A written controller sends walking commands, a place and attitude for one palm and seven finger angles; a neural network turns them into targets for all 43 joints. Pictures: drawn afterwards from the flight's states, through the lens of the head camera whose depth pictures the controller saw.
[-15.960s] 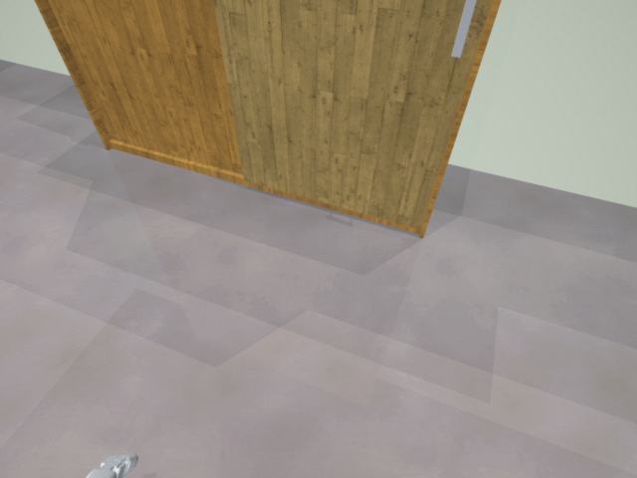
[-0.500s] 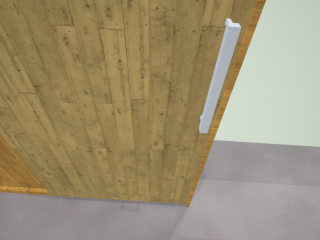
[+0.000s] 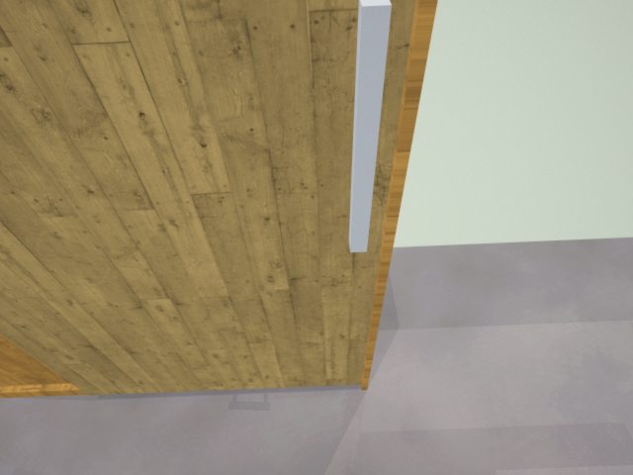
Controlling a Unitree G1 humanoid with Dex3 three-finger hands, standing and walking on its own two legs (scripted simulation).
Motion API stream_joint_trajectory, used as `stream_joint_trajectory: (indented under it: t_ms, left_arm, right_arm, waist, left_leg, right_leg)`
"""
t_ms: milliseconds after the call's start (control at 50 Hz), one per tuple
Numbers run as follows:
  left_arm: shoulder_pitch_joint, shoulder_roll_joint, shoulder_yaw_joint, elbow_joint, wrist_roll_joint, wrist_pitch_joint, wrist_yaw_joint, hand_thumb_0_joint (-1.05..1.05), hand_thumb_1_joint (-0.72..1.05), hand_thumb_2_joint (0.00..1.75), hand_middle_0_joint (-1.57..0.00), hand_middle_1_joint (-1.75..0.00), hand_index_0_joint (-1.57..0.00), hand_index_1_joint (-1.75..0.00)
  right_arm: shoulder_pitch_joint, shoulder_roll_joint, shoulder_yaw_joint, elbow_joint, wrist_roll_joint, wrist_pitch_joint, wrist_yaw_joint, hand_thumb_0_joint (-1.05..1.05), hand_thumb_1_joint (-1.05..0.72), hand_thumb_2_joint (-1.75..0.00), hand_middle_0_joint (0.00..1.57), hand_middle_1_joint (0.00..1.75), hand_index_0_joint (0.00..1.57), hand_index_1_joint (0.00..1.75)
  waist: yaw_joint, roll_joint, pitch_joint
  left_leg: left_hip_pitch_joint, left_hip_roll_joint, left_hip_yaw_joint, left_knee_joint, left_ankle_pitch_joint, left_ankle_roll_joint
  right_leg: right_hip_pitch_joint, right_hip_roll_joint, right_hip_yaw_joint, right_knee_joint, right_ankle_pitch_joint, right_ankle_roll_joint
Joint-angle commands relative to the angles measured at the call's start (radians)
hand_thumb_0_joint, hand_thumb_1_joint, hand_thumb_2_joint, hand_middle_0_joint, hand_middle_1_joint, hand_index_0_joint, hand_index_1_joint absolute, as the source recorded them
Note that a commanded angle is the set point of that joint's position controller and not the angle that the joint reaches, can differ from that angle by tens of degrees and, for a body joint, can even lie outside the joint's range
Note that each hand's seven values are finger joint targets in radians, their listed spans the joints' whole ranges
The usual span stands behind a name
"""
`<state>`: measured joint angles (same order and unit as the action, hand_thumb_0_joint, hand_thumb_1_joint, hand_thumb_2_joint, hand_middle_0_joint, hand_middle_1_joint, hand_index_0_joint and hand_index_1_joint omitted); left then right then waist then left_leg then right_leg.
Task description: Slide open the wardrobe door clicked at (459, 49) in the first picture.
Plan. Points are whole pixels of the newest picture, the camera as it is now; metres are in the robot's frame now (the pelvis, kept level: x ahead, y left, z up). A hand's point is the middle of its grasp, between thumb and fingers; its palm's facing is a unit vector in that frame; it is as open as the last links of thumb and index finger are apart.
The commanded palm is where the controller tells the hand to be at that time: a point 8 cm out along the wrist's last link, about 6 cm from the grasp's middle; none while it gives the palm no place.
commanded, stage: come to a stop and stand still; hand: right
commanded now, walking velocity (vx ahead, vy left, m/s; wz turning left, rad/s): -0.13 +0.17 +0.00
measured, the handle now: (362, 145) +0.45 -0.05 +0.19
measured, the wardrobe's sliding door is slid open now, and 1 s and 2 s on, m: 0.00 0.00 0.00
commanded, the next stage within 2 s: look again from close up in 0.78 s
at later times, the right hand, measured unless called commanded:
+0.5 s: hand out of the picture +0.00 -0.15 -0.17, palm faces +0.03 +0.97 -0.22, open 7.3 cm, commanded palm none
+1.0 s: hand out of the picture -0.08 -0.11 -0.17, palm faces +0.02 +0.99 -0.14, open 7.4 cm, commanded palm none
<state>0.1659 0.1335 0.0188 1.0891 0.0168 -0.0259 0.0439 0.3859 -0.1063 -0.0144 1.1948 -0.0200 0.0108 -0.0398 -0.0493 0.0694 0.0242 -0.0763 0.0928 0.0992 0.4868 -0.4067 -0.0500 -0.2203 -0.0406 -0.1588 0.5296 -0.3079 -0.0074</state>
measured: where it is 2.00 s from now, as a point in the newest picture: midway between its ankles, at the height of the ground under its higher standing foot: outside the picture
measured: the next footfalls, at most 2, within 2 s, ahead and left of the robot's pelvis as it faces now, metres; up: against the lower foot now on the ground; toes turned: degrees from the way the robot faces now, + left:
none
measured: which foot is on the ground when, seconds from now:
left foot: down 0.00-1.00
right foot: down 0.00-1.00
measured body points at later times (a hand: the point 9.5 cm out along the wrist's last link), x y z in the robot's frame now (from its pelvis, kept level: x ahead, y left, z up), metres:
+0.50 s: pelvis -0.03 +0.03 +0.01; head -0.03 +0.04 +0.46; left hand -0.06 +0.25 -0.16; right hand +0.00 -0.20 -0.15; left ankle -0.10 +0.13 -0.73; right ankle -0.02 -0.11 -0.73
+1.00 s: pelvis -0.03 +0.02 +0.00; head +0.00 +0.03 +0.45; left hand -0.03 +0.25 -0.16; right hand -0.08 -0.17 -0.16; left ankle -0.09 +0.13 -0.73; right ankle -0.02 -0.10 -0.73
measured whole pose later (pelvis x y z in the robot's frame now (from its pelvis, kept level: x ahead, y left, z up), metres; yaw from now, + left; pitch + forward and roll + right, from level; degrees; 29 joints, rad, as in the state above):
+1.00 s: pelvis -0.03 +0.02 +0.00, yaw +1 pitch +1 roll +2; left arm 0.27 0.17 0.03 1.09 0.02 0.00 0.02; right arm 0.38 -0.06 0.01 1.13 -0.03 -0.04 -0.05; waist 0.00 -0.05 0.05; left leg -0.12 0.00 0.13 0.46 -0.34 0.01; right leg -0.29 -0.09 -0.07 0.59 -0.29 0.01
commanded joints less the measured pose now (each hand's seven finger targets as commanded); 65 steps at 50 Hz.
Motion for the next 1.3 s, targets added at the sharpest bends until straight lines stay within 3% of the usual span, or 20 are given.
stream_joint_trajectory:
  t_ms: [0,60,140,200,260,300,380,500,800,840,860,880,920,960,1000,1020,1040,1060,1120,1280]
  left_arm:
    - [0.123,0.124,0.018,0.006,-0.007,0.016,0.017,0.00,0.90,0.90,-0.20,-0.30,-0.20,-0.30]
    - [0.138,0.157,0.038,-0.005,-0.005,0.024,0.022,0.00,0.90,0.90,-0.20,-0.30,-0.20,-0.30]
    - [0.123,0.173,0.055,-0.019,0.004,0.025,0.019,0.00,0.90,0.90,-0.20,-0.30,-0.20,-0.30]
    - [0.068,0.147,0.048,-0.040,0.006,0.027,0.004,0.00,0.90,0.90,-0.20,-0.30,-0.20,-0.30]
    - [0.069,0.080,0.026,-0.043,0.002,0.032,-0.010,0.00,0.90,0.90,-0.20,-0.30,-0.20,-0.30]
    - [0.080,0.079,0.018,-0.031,0.005,0.036,-0.016,0.00,0.90,0.90,-0.20,-0.30,-0.20,-0.30]
    - [0.116,0.087,0.009,0.008,0.004,0.034,-0.020,0.00,0.90,0.90,-0.20,-0.30,-0.20,-0.30]
    - [0.159,0.072,0.000,0.041,0.002,0.033,-0.018,0.00,0.90,0.90,-0.20,-0.30,-0.20,-0.30]
    - [0.189,0.044,0.001,0.054,-0.003,0.024,-0.005,0.00,0.90,0.90,-0.20,-0.30,-0.20,-0.30]
    - [0.188,0.044,0.002,0.054,-0.004,0.023,-0.003,0.00,0.90,0.90,-0.20,-0.30,-0.20,-0.30]
    - [0.032,0.088,0.002,-0.034,-0.014,0.003,-0.017,0.00,0.90,0.90,-0.20,-0.30,-0.20,-0.30]
    - [0.101,0.026,0.000,-0.070,-0.008,0.016,-0.025,0.00,0.90,0.90,-0.20,-0.30,-0.20,-0.30]
    - [0.150,0.014,0.000,-0.058,-0.007,0.010,-0.026,0.00,0.90,0.90,-0.20,-0.30,-0.20,-0.30]
    - [0.201,0.054,0.001,-0.058,-0.009,-0.004,-0.024,0.00,0.90,0.90,-0.20,-0.30,-0.20,-0.30]
    - [0.227,0.111,0.007,-0.058,-0.005,-0.013,-0.015,0.00,0.90,0.90,-0.20,-0.30,-0.20,-0.30]
    - [0.215,0.111,0.005,-0.050,-0.004,-0.016,-0.011,0.00,0.90,0.90,-0.20,-0.30,-0.20,-0.30]
    - [0.195,0.112,0.002,-0.056,-0.004,-0.012,-0.009,0.00,0.90,0.90,-0.20,-0.30,-0.20,-0.30]
    - [0.179,0.113,0.001,-0.065,-0.004,-0.006,-0.007,0.00,0.90,0.90,-0.20,-0.30,-0.20,-0.30]
    - [0.153,0.104,-0.004,-0.081,-0.003,0.000,-0.011,0.00,0.90,0.90,-0.20,-0.30,-0.20,-0.30]
    - [0.137,0.144,-0.002,-0.099,0.002,0.005,-0.022,0.00,0.90,0.90,-0.20,-0.30,-0.20,-0.30]
  right_arm:
    - [0.078,-0.082,-0.012,-0.030,0.000,-0.002,-0.002,0.00,-0.90,-0.90,0.20,0.30,0.20,0.30]
    - [0.038,-0.103,-0.026,-0.074,-0.004,0.009,0.002,0.00,-0.90,-0.90,0.20,0.30,0.20,0.30]
    - [-0.014,-0.100,-0.039,-0.125,-0.005,0.016,0.009,0.00,-0.90,-0.90,0.20,0.30,0.20,0.30]
    - [-0.014,-0.114,-0.042,-0.133,-0.010,0.009,0.014,0.00,-0.90,-0.90,0.20,0.30,0.20,0.30]
    - [-0.048,-0.172,-0.041,-0.134,-0.009,-0.007,0.008,0.00,-0.90,-0.90,0.20,0.30,0.20,0.30]
    - [-0.089,-0.173,-0.035,-0.140,-0.001,-0.013,0.006,0.00,-0.90,-0.90,0.20,0.30,0.20,0.30]
    - [-0.110,-0.167,-0.026,-0.136,0.005,-0.014,0.007,0.00,-0.90,-0.90,0.20,0.30,0.20,0.30]
    - [-0.086,-0.151,-0.021,-0.104,0.010,-0.016,0.006,0.00,-0.90,-0.90,0.20,0.30,0.20,0.30]
    - [0.027,-0.093,-0.013,-0.058,0.007,-0.028,-0.002,0.00,-0.90,-0.90,0.20,0.30,0.20,0.30]
    - [0.037,-0.088,-0.012,-0.056,0.006,-0.030,-0.003,0.00,-0.90,-0.90,0.20,0.30,0.20,0.30]
    - [0.104,-0.116,0.004,-0.050,-0.007,-0.058,-0.040,0.00,-0.90,-0.90,0.20,0.30,0.20,0.30]
    - [0.065,-0.158,-0.005,-0.093,-0.012,-0.074,-0.033,0.00,-0.90,-0.90,0.20,0.30,0.20,0.30]
    - [0.031,-0.156,-0.014,-0.106,-0.011,-0.081,-0.024,0.00,-0.90,-0.90,0.20,0.30,0.20,0.30]
    - [0.031,-0.142,-0.011,-0.124,-0.003,-0.081,-0.025,0.00,-0.90,-0.90,0.20,0.30,0.20,0.30]
    - [0.036,-0.095,-0.005,-0.140,0.003,-0.064,-0.027,0.00,-0.90,-0.90,0.20,0.30,0.20,0.30]
    - [0.038,-0.081,-0.001,-0.139,0.002,-0.055,-0.025,0.00,-0.90,-0.90,0.20,0.30,0.20,0.30]
    - [0.034,-0.093,0.000,-0.140,0.003,-0.045,-0.021,0.00,-0.90,-0.90,0.20,0.30,0.20,0.30]
    - [0.035,-0.097,0.000,-0.143,0.002,-0.037,-0.018,0.00,-0.90,-0.90,0.20,0.30,0.20,0.30]
    - [0.020,-0.109,0.002,-0.145,-0.002,-0.031,-0.011,0.00,-0.90,-0.90,0.20,0.30,0.20,0.30]
    - [-0.026,-0.154,0.000,-0.178,0.000,-0.013,0.000,0.00,-0.90,-0.90,0.20,0.30,0.20,0.30]
  waist:
    - [0.049,-0.140,0.011]
    - [0.056,-0.140,-0.028]
    - [0.052,-0.179,-0.055]
    - [0.025,-0.126,-0.036]
    - [0.037,0.036,-0.048]
    - [0.048,0.073,-0.027]
    - [0.050,-0.034,0.024]
    - [0.050,-0.062,0.095]
    - [0.050,-0.056,0.065]
    - [0.048,-0.049,0.061]
    - [0.002,-0.032,0.114]
    - [0.074,-0.038,0.073]
    - [0.075,-0.066,-0.025]
    - [0.086,0.020,-0.124]
    - [0.073,-0.005,-0.125]
    - [0.062,-0.143,-0.086]
    - [0.057,-0.200,-0.046]
    - [0.050,-0.191,0.001]
    - [0.042,-0.069,0.077]
    - [0.038,-0.114,0.082]
  left_leg:
    - [-0.122,0.029,0.002,-0.037,0.364,0.017]
    - [-0.135,0.013,0.016,0.029,0.350,0.017]
    - [-0.169,-0.009,-0.006,0.097,0.066,0.026]
    - [-0.081,0.009,-0.017,-0.052,0.208,0.034]
    - [-0.028,0.111,-0.064,-0.100,0.494,0.072]
    - [-0.061,0.115,-0.061,-0.113,0.476,0.084]
    - [-0.100,0.075,-0.034,-0.148,0.335,0.062]
    - [-0.122,0.064,-0.041,-0.221,0.197,0.065]
    - [-0.102,0.055,-0.031,-0.203,0.346,0.064]
    - [-0.095,0.055,-0.028,-0.195,0.390,0.062]
    - [-0.162,0.120,-0.199,-0.191,0.935,0.012]
    - [-0.087,0.148,-0.143,-0.120,1.016,0.061]
    - [0.001,0.137,-0.095,-0.064,1.021,0.135]
    - [0.030,0.073,-0.056,0.030,0.906,0.115]
    - [-0.062,0.017,-0.043,0.032,0.564,0.090]
    - [-0.095,0.006,-0.039,0.028,0.424,0.085]
    - [-0.120,-0.008,-0.037,0.019,0.303,0.081]
    - [-0.133,-0.014,-0.037,-0.005,0.229,0.080]
    - [-0.139,0.001,-0.043,-0.042,0.222,0.081]
    - [-0.151,-0.004,-0.047,-0.053,0.077,0.072]
  right_leg:
    - [0.173,-0.161,0.105,-0.066,0.813,-0.024]
    - [0.187,-0.188,0.127,-0.066,0.877,-0.045]
    - [0.154,-0.252,0.196,-0.120,0.742,-0.106]
    - [0.022,-0.186,0.146,-0.112,0.408,-0.050]
    - [-0.022,-0.095,0.059,-0.043,0.266,0.016]
    - [-0.002,-0.086,0.057,-0.065,0.195,0.029]
    - [0.037,-0.109,0.076,-0.107,0.246,0.028]
    - [0.024,-0.107,0.077,-0.136,0.192,0.035]
    - [0.068,-0.114,0.071,-0.118,0.260,0.030]
    - [0.074,-0.114,0.071,-0.113,0.279,0.029]
    - [-0.066,-0.075,0.042,0.149,0.187,0.040]
    - [-0.127,-0.040,0.092,0.173,-0.035,0.007]
    - [-0.103,-0.036,0.067,0.093,-0.013,0.004]
    - [-0.011,-0.032,0.102,-0.004,0.190,-0.011]
    - [0.060,-0.096,0.152,0.012,0.467,-0.038]
    - [0.063,-0.107,0.161,0.005,0.537,-0.047]
    - [0.051,-0.111,0.174,-0.017,0.535,-0.054]
    - [0.009,-0.110,0.183,-0.036,0.472,-0.059]
    - [-0.059,-0.084,0.170,-0.069,0.295,-0.048]
    - [-0.085,-0.083,0.204,-0.192,0.039,-0.047]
